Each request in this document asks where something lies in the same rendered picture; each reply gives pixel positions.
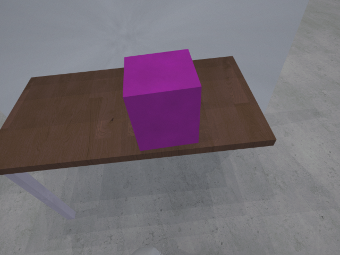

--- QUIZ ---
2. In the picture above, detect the carton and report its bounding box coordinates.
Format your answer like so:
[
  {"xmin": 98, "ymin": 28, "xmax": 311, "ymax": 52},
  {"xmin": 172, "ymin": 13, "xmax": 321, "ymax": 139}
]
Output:
[{"xmin": 123, "ymin": 49, "xmax": 202, "ymax": 151}]

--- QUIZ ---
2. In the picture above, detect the table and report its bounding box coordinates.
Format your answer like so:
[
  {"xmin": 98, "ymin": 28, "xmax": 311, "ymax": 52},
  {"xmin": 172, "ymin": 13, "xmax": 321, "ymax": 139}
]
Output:
[{"xmin": 0, "ymin": 56, "xmax": 277, "ymax": 220}]

